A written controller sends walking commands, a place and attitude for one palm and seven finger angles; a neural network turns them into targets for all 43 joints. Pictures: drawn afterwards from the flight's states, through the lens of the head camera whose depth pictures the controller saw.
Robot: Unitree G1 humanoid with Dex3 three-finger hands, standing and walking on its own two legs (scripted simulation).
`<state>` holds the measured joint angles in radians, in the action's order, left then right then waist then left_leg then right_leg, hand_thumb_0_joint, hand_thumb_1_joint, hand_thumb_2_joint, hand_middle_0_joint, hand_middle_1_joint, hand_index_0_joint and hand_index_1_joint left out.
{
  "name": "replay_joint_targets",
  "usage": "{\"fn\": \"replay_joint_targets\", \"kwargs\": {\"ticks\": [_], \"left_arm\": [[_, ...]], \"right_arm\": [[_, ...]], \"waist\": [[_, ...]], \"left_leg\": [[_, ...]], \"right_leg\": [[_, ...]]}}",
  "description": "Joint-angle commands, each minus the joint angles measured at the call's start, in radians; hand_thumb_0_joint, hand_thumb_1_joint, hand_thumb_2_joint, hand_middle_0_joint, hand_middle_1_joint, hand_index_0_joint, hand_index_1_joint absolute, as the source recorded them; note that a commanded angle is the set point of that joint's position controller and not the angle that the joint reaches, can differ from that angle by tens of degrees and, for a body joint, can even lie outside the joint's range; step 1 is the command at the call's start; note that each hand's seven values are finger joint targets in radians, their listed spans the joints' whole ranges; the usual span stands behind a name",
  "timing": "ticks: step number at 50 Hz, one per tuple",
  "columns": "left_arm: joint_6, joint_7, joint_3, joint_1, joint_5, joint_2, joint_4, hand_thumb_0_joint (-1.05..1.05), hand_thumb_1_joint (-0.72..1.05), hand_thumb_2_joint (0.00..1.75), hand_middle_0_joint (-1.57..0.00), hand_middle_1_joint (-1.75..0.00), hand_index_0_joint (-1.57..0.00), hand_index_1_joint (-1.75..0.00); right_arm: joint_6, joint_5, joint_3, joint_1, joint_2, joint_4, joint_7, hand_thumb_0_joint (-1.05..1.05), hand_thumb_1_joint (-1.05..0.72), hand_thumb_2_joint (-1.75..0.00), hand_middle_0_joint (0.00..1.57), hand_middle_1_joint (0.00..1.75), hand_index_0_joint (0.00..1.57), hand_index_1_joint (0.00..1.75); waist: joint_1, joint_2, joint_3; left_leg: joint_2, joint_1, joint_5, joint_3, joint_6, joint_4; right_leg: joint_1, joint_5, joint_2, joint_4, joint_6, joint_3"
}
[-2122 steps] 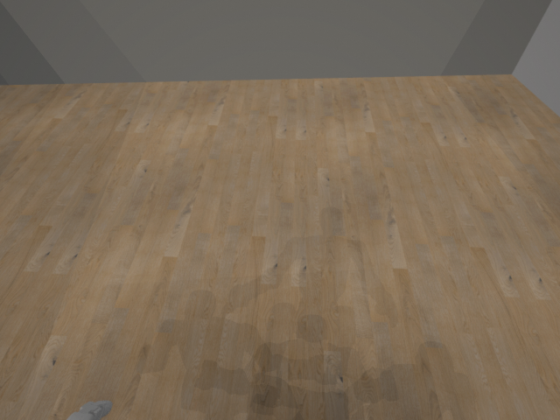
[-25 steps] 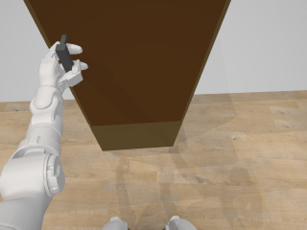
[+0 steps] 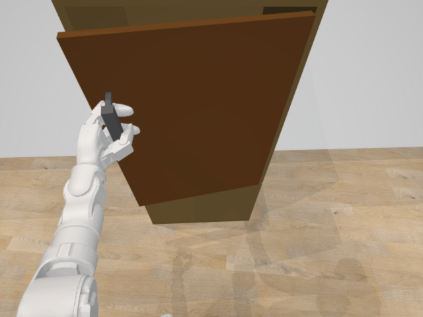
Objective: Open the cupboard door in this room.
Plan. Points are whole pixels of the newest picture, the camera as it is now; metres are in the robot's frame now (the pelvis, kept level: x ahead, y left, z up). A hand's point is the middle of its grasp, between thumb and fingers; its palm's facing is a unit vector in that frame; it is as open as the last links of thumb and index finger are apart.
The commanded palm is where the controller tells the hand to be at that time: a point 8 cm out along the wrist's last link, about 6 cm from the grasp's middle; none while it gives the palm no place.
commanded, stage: pull the door open along its arc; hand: left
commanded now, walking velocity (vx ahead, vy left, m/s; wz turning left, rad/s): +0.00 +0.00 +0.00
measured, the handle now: (117, 125) +0.47 +0.18 +0.09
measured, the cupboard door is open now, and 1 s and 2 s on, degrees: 9 40 42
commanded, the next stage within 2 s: open thumb and fingers to let go in 0.54 s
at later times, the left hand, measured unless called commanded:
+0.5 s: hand (181, 221) +0.26 +0.05 +0.09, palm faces +0.32 -0.95 -0.01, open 5.8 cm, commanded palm +0.19 +0.07 +0.09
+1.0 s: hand (185, 224) +0.26 +0.04 +0.09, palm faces +0.39 -0.92 +0.00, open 9.2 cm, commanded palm +0.21 +0.07 +0.09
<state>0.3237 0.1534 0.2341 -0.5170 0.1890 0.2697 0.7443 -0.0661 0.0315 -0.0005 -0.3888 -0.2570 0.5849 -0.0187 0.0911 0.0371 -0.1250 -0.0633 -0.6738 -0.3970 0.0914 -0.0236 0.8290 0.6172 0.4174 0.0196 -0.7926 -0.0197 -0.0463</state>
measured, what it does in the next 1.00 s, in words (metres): shifts its weight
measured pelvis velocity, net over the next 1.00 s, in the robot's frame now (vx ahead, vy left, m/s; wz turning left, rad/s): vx -0.01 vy -0.05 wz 0.09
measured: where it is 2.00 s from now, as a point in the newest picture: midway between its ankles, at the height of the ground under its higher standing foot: outside the picture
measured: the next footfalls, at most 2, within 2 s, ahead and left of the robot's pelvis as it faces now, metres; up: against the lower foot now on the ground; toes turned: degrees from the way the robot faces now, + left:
none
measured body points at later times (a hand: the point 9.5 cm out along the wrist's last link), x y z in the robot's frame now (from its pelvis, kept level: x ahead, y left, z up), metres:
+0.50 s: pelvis +0.00 -0.03 +0.01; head +0.00 -0.05 +0.46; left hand +0.24 +0.09 +0.09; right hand +0.21 -0.22 -0.07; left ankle +0.00 +0.10 -0.70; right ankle -0.02 -0.11 -0.70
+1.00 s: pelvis -0.01 -0.05 +0.01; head +0.00 -0.08 +0.46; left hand +0.23 +0.09 +0.09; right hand +0.18 -0.26 -0.09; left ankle +0.00 +0.10 -0.70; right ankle -0.02 -0.11 -0.70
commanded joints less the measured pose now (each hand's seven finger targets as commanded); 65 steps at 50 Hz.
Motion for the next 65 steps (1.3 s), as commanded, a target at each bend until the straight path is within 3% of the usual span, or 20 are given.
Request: {"fn": "replay_joint_targets", "kwargs": {"ticks": [1, 2, 3, 5, 7, 8, 11, 13, 14, 16, 19, 26, 27, 33, 37, 40, 42, 52, 54, 65], "left_arm": [[0.032, -0.109, 0.067, -0.147, 0.075, 0.053, -0.386, 0.00, 0.90, 0.90, -0.40, -1.35, -0.40, -1.35], [0.008, -0.189, 0.008, -0.094, 0.057, -0.023, -0.403, 0.00, 0.90, 0.90, -0.40, -1.35, -0.40, -1.35], [0.000, -0.258, -0.008, -0.070, 0.029, -0.041, -0.449, 0.00, 0.90, 0.90, -0.40, -1.35, -0.40, -1.35], [-0.014, -0.381, -0.075, 0.049, -0.042, -0.116, -0.564, 0.00, 0.90, 0.90, -0.40, -1.35, -0.40, -1.35], [-0.032, -0.462, -0.173, 0.090, -0.115, -0.188, -0.650, 0.00, 0.90, 0.90, -0.40, -1.35, -0.40, -1.35], [-0.043, -0.507, -0.183, 0.137, -0.140, -0.203, -0.677, 0.00, 0.90, 0.90, -0.40, -1.35, -0.40, -1.35], [-0.092, -0.612, -0.304, 0.241, -0.187, -0.323, -0.822, 0.00, 0.90, 0.90, -0.40, -1.35, -0.40, -1.35], [-0.124, -0.668, -0.344, 0.291, -0.219, -0.350, -0.865, 0.00, 0.90, 0.90, -0.40, -1.35, -0.40, -1.35], [-0.134, -0.688, -0.392, 0.300, -0.237, -0.384, -0.911, 0.00, 0.90, 0.90, -0.40, -1.35, -0.40, -1.35], [-0.155, -0.713, -0.449, 0.355, -0.274, -0.419, -0.939, 0.00, 0.90, 0.90, -0.40, -1.35, -0.40, -1.35], [-0.173, -0.711, -0.526, 0.473, -0.305, -0.459, -1.001, 0.00, 0.90, 0.90, -0.40, -1.35, -0.40, -1.35], [-0.204, -0.662, -0.584, 0.744, -0.238, -0.503, -1.128, 0.00, 0.90, 0.90, -0.40, -1.35, -0.40, -1.35], [-0.207, -0.659, -0.561, 0.793, -0.231, -0.483, -1.135, 0.00, 0.90, 0.90, -0.40, -1.35, -0.40, -1.35], [-0.190, -0.704, -0.482, 0.498, -0.235, -0.422, -1.038, 0.00, 0.83, 0.87, -0.40, -1.34, -0.40, -1.34], [-0.170, -0.686, -0.495, 0.549, -0.238, -0.441, -0.991, 0.00, 0.55, 0.75, -0.38, -1.31, -0.38, -1.31], [-0.152, -0.662, -0.509, 0.522, -0.240, -0.437, -0.993, 0.00, 0.34, 0.66, -0.36, -1.29, -0.36, -1.29], [-0.143, -0.653, -0.493, 0.558, -0.235, -0.423, -1.000, 0.00, 0.20, 0.60, -0.35, -1.27, -0.35, -1.27], [-0.120, -0.649, -0.513, 0.571, -0.242, -0.433, -1.022, 0.00, -0.50, 0.30, -0.30, -1.20, -0.30, -1.20], [-0.123, -0.650, -0.519, 0.571, -0.244, -0.436, -1.014, 0.00, -0.50, 0.30, -0.30, -1.20, -0.30, -1.20], [-0.143, -0.676, -0.573, 0.545, -0.253, -0.494, -1.031, 0.00, -0.50, 0.30, -0.21, -0.65, -0.21, -0.65]], "right_arm": [[0.063, 0.004, -0.048, 0.043, -0.108, -0.132, 0.001, 0.00, -0.90, -0.90, 0.20, 0.30, 0.20, 0.30], [0.076, -0.002, -0.046, 0.060, -0.103, -0.132, -0.006, 0.00, -0.90, -0.90, 0.20, 0.30, 0.20, 0.30], [0.088, -0.009, -0.047, 0.064, -0.102, -0.130, -0.011, 0.00, -0.90, -0.90, 0.20, 0.30, 0.20, 0.30], [0.097, -0.029, -0.045, 0.090, -0.087, -0.139, -0.028, 0.00, -0.90, -0.90, 0.20, 0.30, 0.20, 0.30], [0.097, -0.044, -0.050, 0.103, -0.082, -0.140, -0.041, 0.00, -0.90, -0.90, 0.20, 0.30, 0.20, 0.30], [0.094, -0.053, -0.052, 0.110, -0.080, -0.145, -0.041, 0.00, -0.90, -0.90, 0.20, 0.30, 0.20, 0.30], [0.083, -0.061, -0.046, 0.178, -0.061, -0.171, -0.041, 0.00, -0.90, -0.90, 0.20, 0.30, 0.20, 0.30], [0.072, -0.069, -0.043, 0.200, -0.057, -0.177, -0.029, 0.00, -0.90, -0.90, 0.20, 0.30, 0.20, 0.30], [0.068, -0.070, -0.041, 0.224, -0.049, -0.184, -0.026, 0.00, -0.90, -0.90, 0.20, 0.30, 0.20, 0.30], [0.063, -0.074, -0.038, 0.238, -0.038, -0.188, -0.021, 0.00, -0.90, -0.90, 0.20, 0.30, 0.20, 0.30], [0.058, -0.075, -0.026, 0.270, -0.019, -0.207, -0.013, 0.00, -0.90, -0.90, 0.20, 0.30, 0.20, 0.30], [0.066, -0.064, 0.001, 0.351, 0.005, -0.224, -0.023, 0.00, -0.90, -0.90, 0.20, 0.30, 0.20, 0.30], [0.066, -0.065, 0.001, 0.352, 0.005, -0.225, -0.025, 0.00, -0.90, -0.90, 0.20, 0.30, 0.20, 0.30], [0.070, -0.078, 0.007, 0.376, 0.004, -0.185, 0.005, 0.00, -0.90, -0.90, 0.20, 0.30, 0.20, 0.30], [0.080, -0.082, -0.001, 0.349, 0.001, -0.189, 0.009, 0.00, -0.90, -0.90, 0.20, 0.30, 0.20, 0.30], [0.081, -0.077, -0.007, 0.330, -0.006, -0.188, 0.010, 0.00, -0.90, -0.90, 0.20, 0.30, 0.20, 0.30], [0.081, -0.076, -0.009, 0.319, -0.007, -0.191, 0.011, 0.00, -0.90, -0.90, 0.20, 0.30, 0.20, 0.30], [0.091, -0.074, -0.015, 0.303, -0.012, -0.205, 0.012, 0.00, -0.90, -0.90, 0.20, 0.30, 0.20, 0.30], [0.092, -0.073, -0.014, 0.305, -0.013, -0.208, 0.012, 0.00, -0.90, -0.90, 0.20, 0.30, 0.20, 0.30], [0.100, -0.069, -0.012, 0.311, -0.011, -0.217, 0.002, 0.00, -0.90, -0.90, 0.20, 0.30, 0.20, 0.30]], "waist": [[-0.111, -0.023, -0.308], [-0.094, -0.025, -0.278], [-0.090, -0.048, -0.267], [-0.108, -0.005, -0.298], [-0.084, -0.024, -0.289], [-0.089, -0.076, -0.293], [-0.089, -0.047, -0.272], [-0.082, -0.110, -0.239], [-0.075, -0.078, -0.223], [-0.067, -0.104, -0.192], [-0.074, -0.080, -0.167], [-0.098, -0.078, -0.095], [-0.108, -0.092, -0.091], [-0.081, -0.128, -0.002], [-0.095, -0.149, -0.092], [-0.083, -0.164, -0.103], [-0.093, -0.154, -0.121], [-0.088, -0.150, -0.126], [-0.087, -0.144, -0.113], [-0.084, -0.100, -0.115]], "left_leg": [[0.051, 0.256, 0.423, -0.063, 0.000, -0.090], [0.052, 0.264, 0.391, -0.063, 0.005, -0.099], [0.052, 0.267, 0.391, -0.067, 0.003, -0.098], [0.048, 0.298, 0.442, -0.065, 0.008, -0.099], [0.041, 0.321, 0.449, -0.068, 0.008, -0.093], [0.041, 0.320, 0.446, -0.074, 0.005, -0.093], [0.039, 0.340, 0.407, -0.070, 0.012, -0.109], [0.038, 0.334, 0.366, -0.079, 0.010, -0.116], [0.038, 0.344, 0.349, -0.077, 0.011, -0.119], [0.040, 0.346, 0.335, -0.083, 0.010, -0.117], [0.045, 0.353, 0.320, -0.084, 0.007, -0.120], [0.065, 0.357, 0.263, -0.087, 0.009, -0.110], [0.066, 0.350, 0.260, -0.087, 0.011, -0.109], [0.086, 0.315, 0.173, -0.106, 0.009, -0.085], [0.087, 0.311, 0.202, -0.108, 0.008, -0.096], [0.085, 0.310, 0.215, -0.108, 0.005, -0.103], [0.084, 0.305, 0.229, -0.108, 0.006, -0.106], [0.082, 0.306, 0.231, -0.104, 0.002, -0.097], [0.080, 0.309, 0.221, -0.102, 0.001, -0.100], [0.070, 0.342, 0.235, -0.099, 0.001, -0.100]], "right_leg": [[-0.187, -0.482, 0.032, 0.084, 0.006, -0.012], [-0.178, -0.446, 0.033, 0.090, 0.009, -0.020], [-0.176, -0.430, 0.031, 0.090, 0.009, -0.025], [-0.188, -0.449, 0.022, 0.072, 0.005, -0.026], [-0.177, -0.453, 0.017, 0.071, 0.005, -0.027], [-0.196, -0.452, 0.015, 0.075, 0.006, -0.028], [-0.218, -0.429, 0.004, 0.088, 0.001, -0.026], [-0.231, -0.400, 0.000, 0.108, 0.001, -0.023], [-0.222, -0.387, -0.005, 0.116, 0.000, -0.019], [-0.225, -0.384, -0.010, 0.127, -0.002, -0.019], [-0.242, -0.391, -0.018, 0.145, -0.006, -0.008], [-0.282, -0.410, -0.045, 0.212, 0.007, 0.020], [-0.293, -0.418, -0.048, 0.218, 0.008, 0.024], [-0.216, -0.255, -0.076, 0.285, 0.023, 0.094], [-0.270, -0.348, -0.089, 0.262, 0.033, 0.108], [-0.282, -0.405, -0.093, 0.248, 0.039, 0.108], [-0.307, -0.463, -0.095, 0.235, 0.041, 0.108], [-0.275, -0.443, -0.082, 0.207, 0.035, 0.081], [-0.258, -0.401, -0.076, 0.207, 0.030, 0.069], [-0.211, -0.321, -0.044, 0.179, 0.007, 0.017]]}}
